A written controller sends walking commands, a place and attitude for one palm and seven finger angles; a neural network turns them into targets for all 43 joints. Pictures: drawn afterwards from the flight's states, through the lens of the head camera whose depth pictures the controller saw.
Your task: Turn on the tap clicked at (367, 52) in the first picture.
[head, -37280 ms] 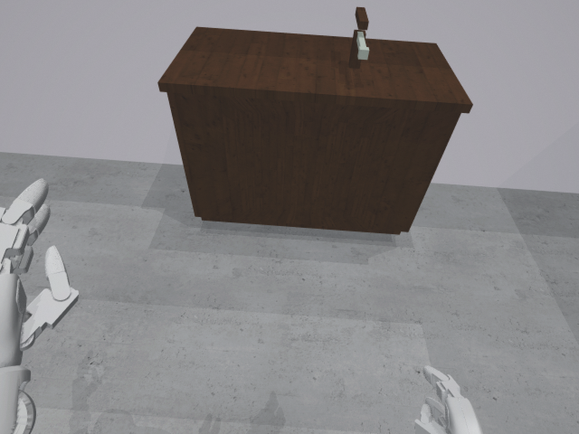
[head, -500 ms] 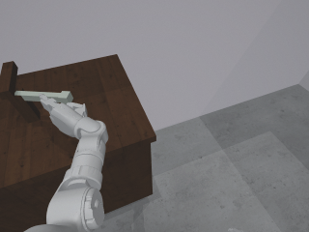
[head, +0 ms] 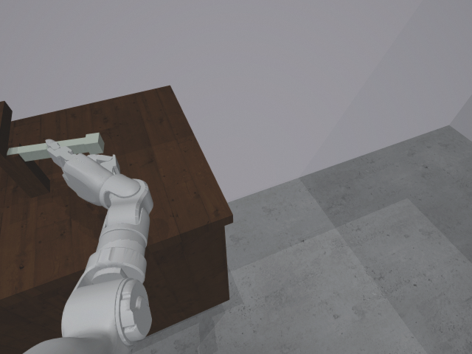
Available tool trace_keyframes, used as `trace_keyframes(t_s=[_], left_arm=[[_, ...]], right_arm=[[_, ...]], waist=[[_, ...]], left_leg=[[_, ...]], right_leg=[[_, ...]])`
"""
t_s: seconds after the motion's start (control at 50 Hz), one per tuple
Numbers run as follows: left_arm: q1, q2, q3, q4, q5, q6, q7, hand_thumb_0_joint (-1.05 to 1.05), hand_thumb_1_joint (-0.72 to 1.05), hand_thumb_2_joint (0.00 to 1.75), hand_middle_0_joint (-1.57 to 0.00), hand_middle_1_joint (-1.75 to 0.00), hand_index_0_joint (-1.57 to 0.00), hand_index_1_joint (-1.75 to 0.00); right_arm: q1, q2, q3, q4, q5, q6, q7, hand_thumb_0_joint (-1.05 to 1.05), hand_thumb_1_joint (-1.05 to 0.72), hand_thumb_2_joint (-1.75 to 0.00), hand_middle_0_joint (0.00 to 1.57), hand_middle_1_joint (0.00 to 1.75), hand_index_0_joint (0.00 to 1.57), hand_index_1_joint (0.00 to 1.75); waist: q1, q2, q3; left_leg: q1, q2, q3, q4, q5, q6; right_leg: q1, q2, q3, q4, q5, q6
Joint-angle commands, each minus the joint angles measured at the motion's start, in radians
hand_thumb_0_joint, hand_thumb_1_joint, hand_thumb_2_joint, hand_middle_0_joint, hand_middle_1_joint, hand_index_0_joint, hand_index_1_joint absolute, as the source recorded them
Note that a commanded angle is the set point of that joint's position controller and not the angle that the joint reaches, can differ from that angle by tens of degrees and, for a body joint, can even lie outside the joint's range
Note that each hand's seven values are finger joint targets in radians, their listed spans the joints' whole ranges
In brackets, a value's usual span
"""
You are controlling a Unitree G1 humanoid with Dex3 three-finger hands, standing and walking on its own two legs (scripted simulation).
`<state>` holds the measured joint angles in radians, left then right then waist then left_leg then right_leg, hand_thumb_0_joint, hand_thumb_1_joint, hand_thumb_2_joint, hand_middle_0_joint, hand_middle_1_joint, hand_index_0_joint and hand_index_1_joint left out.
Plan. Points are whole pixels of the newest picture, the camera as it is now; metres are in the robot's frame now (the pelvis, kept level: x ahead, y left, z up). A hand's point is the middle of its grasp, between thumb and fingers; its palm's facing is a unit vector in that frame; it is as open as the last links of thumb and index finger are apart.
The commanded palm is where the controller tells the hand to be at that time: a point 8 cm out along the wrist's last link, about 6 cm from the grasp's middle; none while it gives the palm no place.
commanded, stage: lift the hand up off the lever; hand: left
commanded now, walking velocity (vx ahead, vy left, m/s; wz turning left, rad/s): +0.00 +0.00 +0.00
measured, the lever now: (94, 143) +0.49 +0.25 +0.09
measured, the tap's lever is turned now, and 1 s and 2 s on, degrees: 79 79 79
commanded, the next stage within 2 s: none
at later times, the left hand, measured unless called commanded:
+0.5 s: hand (105, 163) +0.42 +0.21 +0.12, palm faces +0.81 -0.57 -0.10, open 7.8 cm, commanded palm +0.36 +0.22 +0.12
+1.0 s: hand (100, 154) +0.41 +0.21 +0.14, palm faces +0.82 -0.57 -0.10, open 7.8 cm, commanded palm +0.36 +0.22 +0.14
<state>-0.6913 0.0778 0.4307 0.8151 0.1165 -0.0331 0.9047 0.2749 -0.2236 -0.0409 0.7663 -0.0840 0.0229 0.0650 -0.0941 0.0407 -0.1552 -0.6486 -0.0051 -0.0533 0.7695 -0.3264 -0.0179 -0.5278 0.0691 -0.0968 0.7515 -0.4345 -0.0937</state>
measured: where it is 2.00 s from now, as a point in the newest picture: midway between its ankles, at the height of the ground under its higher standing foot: outside the picture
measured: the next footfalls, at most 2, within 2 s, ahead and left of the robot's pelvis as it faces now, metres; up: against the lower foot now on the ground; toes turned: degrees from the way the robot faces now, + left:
none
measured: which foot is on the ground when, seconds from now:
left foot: down 0.00-1.00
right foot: down 0.00-1.00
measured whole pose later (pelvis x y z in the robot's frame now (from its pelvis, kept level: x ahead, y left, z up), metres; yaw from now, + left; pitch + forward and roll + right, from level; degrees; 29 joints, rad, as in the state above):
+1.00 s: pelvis -0.01 +0.01 +0.01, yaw +0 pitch +7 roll +0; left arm -0.64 0.03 0.33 0.63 0.08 0.12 0.90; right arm 0.21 -0.22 -0.03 0.79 -0.06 0.03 0.05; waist -0.04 0.05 -0.12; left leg -0.51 -0.01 -0.05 0.68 -0.28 -0.01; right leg -0.39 0.06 -0.09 0.65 -0.39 -0.08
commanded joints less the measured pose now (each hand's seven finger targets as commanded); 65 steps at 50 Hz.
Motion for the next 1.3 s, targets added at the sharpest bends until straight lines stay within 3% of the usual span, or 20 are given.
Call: trace_keyframes(t_s=[0.0, 0.08, 0.12, 0.22, 0.28, 0.3, 0.4, 0.56, 0.62, 0.68, 0.7, 0.76, 0.8, 0.88, 0.98, 1.0, 1.02, 1.1, 1.2, 1.28], left_arm=[[-0.35, 0.175, -0.038, -0.258, 0.025, -0.04, 0.0, 0.0, 0.9, 0.9, -0.15, -0.15, -0.15, -0.15], [-0.332, 0.132, -0.089, -0.312, 0.017, -0.026, -0.014, 0.0, 0.9, 0.9, -0.15, -0.15, -0.15, -0.15], [-0.35, 0.101, -0.126, -0.363, 0.014, -0.023, -0.017, 0.0, 0.9, 0.9, -0.15, -0.15, -0.15, -0.15], [-0.351, 0.057, -0.177, -0.41, 0.006, -0.006, -0.025, 0.0, 0.9, 0.9, -0.15, -0.15, -0.15, -0.15], [-0.306, 0.065, -0.156, -0.388, -0.008, 0.018, -0.023, 0.0, 0.9, 0.9, -0.15, -0.15, -0.15, -0.15], [-0.305, 0.099, -0.125, -0.382, -0.01, 0.024, -0.023, 0.0, 0.9, 0.9, -0.15, -0.15, -0.15, -0.15], [-0.306, 0.1, -0.125, -0.427, -0.003, 0.05, -0.013, 0.0, 0.9, 0.9, -0.15, -0.15, -0.15, -0.15], [-0.345, 0.055, -0.172, -0.42, -0.004, 0.075, -0.016, 0.0, 0.9, 0.9, -0.15, -0.15, -0.15, -0.15], [-0.356, 0.041, -0.189, -0.428, -0.01, 0.086, -0.018, 0.0, 0.9, 0.9, -0.15, -0.15, -0.15, -0.15], [-0.367, 0.055, -0.177, -0.405, -0.015, 0.096, -0.014, 0.0, 0.9, 0.9, -0.15, -0.15, -0.15, -0.15], [-0.367, 0.097, -0.142, -0.387, -0.013, 0.1, -0.012, 0.0, 0.9, 0.9, -0.15, -0.15, -0.15, -0.15], [-0.431, 0.078, -0.16, -0.386, -0.013, 0.098, -0.006, 0.0, 0.9, 0.9, -0.15, -0.15, -0.15, -0.15], [-0.424, 0.13, -0.115, -0.385, -0.004, 0.094, 0.0, 0.0, 0.9, 0.9, -0.15, -0.15, -0.15, -0.15], [-0.404, 0.096, -0.141, -0.429, 0.003, 0.088, 0.004, 0.0, 0.9, 0.9, -0.15, -0.15, -0.15, -0.15], [-0.351, 0.072, -0.152, -0.393, -0.021, 0.125, -0.01, 0.0, 0.9, 0.9, -0.15, -0.15, -0.15, -0.15], [-0.326, 0.116, -0.116, -0.391, -0.026, 0.13, -0.013, 0.0, 0.9, 0.9, -0.15, -0.15, -0.15, -0.15], [-0.344, 0.079, -0.148, -0.404, -0.034, 0.133, -0.016, 0.0, 0.9, 0.9, -0.15, -0.15, -0.15, -0.15], [-0.37, 0.127, -0.118, -0.442, -0.025, 0.129, -0.01, 0.0, 0.9, 0.9, -0.15, -0.15, -0.15, -0.15], [-0.388, 0.116, -0.142, -0.488, -0.007, 0.134, -0.007, 0.0, 0.9, 0.9, -0.15, -0.15, -0.15, -0.15], [-0.354, 0.086, -0.16, -0.511, -0.025, 0.152, -0.017, 0.0, 0.9, 0.9, -0.15, -0.15, -0.15, -0.15]], right_arm=[[-0.012, -0.126, -0.04, -0.11, -0.001, -0.035, -0.003, 0.0, -0.9, -0.9, 0.2, 0.3, 0.2, 0.3], [-0.031, -0.124, -0.038, -0.117, 0.005, -0.036, 0.0, 0.0, -0.9, -0.9, 0.2, 0.3, 0.2, 0.3], [-0.044, -0.121, -0.038, -0.116, 0.007, -0.039, 0.0, 0.0, -0.9, -0.9, 0.2, 0.3, 0.2, 0.3], [-0.073, -0.116, -0.037, -0.108, 0.012, -0.043, -0.002, 0.0, -0.9, -0.9, 0.2, 0.3, 0.2, 0.3], [-0.09, -0.117, -0.033, -0.112, 0.012, -0.04, -0.007, 0.0, -0.9, -0.9, 0.2, 0.3, 0.2, 0.3], [-0.096, -0.12, -0.034, -0.109, 0.015, -0.035, -0.011, 0.0, -0.9, -0.9, 0.2, 0.3, 0.2, 0.3], [-0.115, -0.111, -0.031, -0.115, 0.017, -0.023, -0.012, 0.0, -0.9, -0.9, 0.2, 0.3, 0.2, 0.3], [-0.15, -0.105, -0.021, -0.115, 0.023, -0.029, -0.017, 0.0, -0.9, -0.9, 0.2, 0.3, 0.2, 0.3], [-0.16, -0.103, -0.02, -0.114, 0.026, -0.03, -0.02, 0.0, -0.9, -0.9, 0.2, 0.3, 0.2, 0.3], [-0.164, -0.101, -0.018, -0.109, 0.028, -0.033, -0.023, 0.0, -0.9, -0.9, 0.2, 0.3, 0.2, 0.3], [-0.159, -0.108, -0.02, -0.098, 0.028, -0.03, -0.027, 0.0, -0.9, -0.9, 0.2, 0.3, 0.2, 0.3], [-0.164, -0.103, -0.014, -0.1, 0.028, -0.037, -0.028, 0.0, -0.9, -0.9, 0.2, 0.3, 0.2, 0.3], [-0.158, -0.107, -0.02, -0.093, 0.024, -0.038, -0.031, 0.0, -0.9, -0.9, 0.2, 0.3, 0.2, 0.3], [-0.148, -0.1, -0.023, -0.106, 0.02, -0.043, -0.022, 0.0, -0.9, -0.9, 0.2, 0.3, 0.2, 0.3], [-0.151, -0.11, -0.021, -0.114, 0.027, -0.038, -0.025, 0.0, -0.9, -0.9, 0.2, 0.3, 0.2, 0.3], [-0.153, -0.118, -0.028, -0.11, 0.031, -0.034, -0.029, 0.0, -0.9, -0.9, 0.2, 0.3, 0.2, 0.3], [-0.159, -0.112, -0.021, -0.117, 0.034, -0.036, -0.029, 0.0, -0.9, -0.9, 0.2, 0.3, 0.2, 0.3], [-0.165, -0.113, -0.024, -0.106, 0.031, -0.044, -0.033, 0.0, -0.9, -0.9, 0.2, 0.3, 0.2, 0.3], [-0.173, -0.107, -0.024, -0.105, 0.027, -0.051, -0.03, 0.0, -0.9, -0.9, 0.2, 0.3, 0.2, 0.3], [-0.183, -0.102, -0.021, -0.117, 0.031, -0.053, -0.035, 0.0, -0.9, -0.9, 0.2, 0.3, 0.2, 0.3]], waist=[[0.02, -0.049, -0.329], [0.016, -0.07, -0.288], [0.017, -0.023, -0.284], [0.018, -0.009, -0.272], [0.03, -0.064, -0.26], [0.035, -0.054, -0.259], [0.055, -0.031, -0.286], [0.038, -0.082, -0.226], [0.043, -0.052, -0.231], [0.043, -0.064, -0.22], [0.049, -0.058, -0.219], [0.039, -0.069, -0.22], [0.051, -0.052, -0.239], [0.056, -0.017, -0.301], [0.052, -0.086, -0.233], [0.062, -0.081, -0.233], [0.056, -0.092, -0.221], [0.065, -0.062, -0.213], [0.063, -0.027, -0.226], [0.068, -0.05, -0.25]], left_leg=[[0.222, -0.007, 0.019, -0.026, 0.302, 0.049], [0.242, -0.003, 0.02, -0.036, 0.312, 0.048], [0.284, -0.002, 0.017, -0.046, 0.331, 0.047], [0.34, 0.004, 0.004, -0.055, 0.359, 0.04], [0.309, -0.002, 0.009, -0.062, 0.337, 0.041], [0.309, -0.004, 0.01, -0.069, 0.33, 0.04], [0.337, -0.003, 0.012, -0.077, 0.373, 0.032], [0.322, -0.003, 0.013, -0.097, 0.305, 0.039], [0.338, -0.006, 0.012, -0.11, 0.295, 0.037], [0.319, -0.008, 0.012, -0.114, 0.265, 0.039], [0.315, -0.01, 0.009, -0.121, 0.253, 0.038], [0.305, -0.011, 0.013, -0.122, 0.231, 0.042], [0.307, -0.012, 0.011, -0.123, 0.23, 0.041], [0.34, -0.008, 0.016, -0.109, 0.297, 0.037], [0.317, -0.007, 0.022, -0.131, 0.27, 0.041], [0.322, -0.007, 0.02, -0.14, 0.265, 0.04], [0.321, -0.009, 0.02, -0.148, 0.26, 0.042], [0.335, -0.005, 0.022, -0.154, 0.256, 0.042], [0.363, -0.004, 0.025, -0.152, 0.278, 0.04], [0.377, -0.005, 0.031, -0.156, 0.309, 0.039]], right_leg=[[0.176, -0.081, 0.066, -0.127, 0.557, 0.102], [0.177, -0.082, 0.062, -0.142, 0.574, 0.103], [0.161, -0.075, 0.055, -0.145, 0.533, 0.091], [0.14, -0.069, 0.044, -0.152, 0.486, 0.077], [0.17, -0.076, 0.048, -0.163, 0.515, 0.086], [0.182, -0.078, 0.051, -0.168, 0.506, 0.085], [0.204, -0.077, 0.046, -0.164, 0.527, 0.079], [0.189, -0.081, 0.052, -0.199, 0.465, 0.084], [0.186, -0.077, 0.051, -0.206, 0.422, 0.078], [0.192, -0.081, 0.057, -0.218, 0.407, 0.083], [0.192, -0.077, 0.06, -0.224, 0.381, 0.08], [0.187, -0.082, 0.064, -0.228, 0.366, 0.086], [0.192, -0.076, 0.063, -0.226, 0.351, 0.082], [0.215, -0.074, 0.057, -0.199, 0.428, 0.079], [0.228, -0.081, 0.06, -0.228, 0.44, 0.089], [0.233, -0.076, 0.059, -0.235, 0.408, 0.083], [0.233, -0.077, 0.058, -0.239, 0.403, 0.084], [0.229, -0.074, 0.061, -0.249, 0.382, 0.082], [0.227, -0.073, 0.061, -0.245, 0.388, 0.077], [0.266, -0.083, 0.065, -0.244, 0.469, 0.086]])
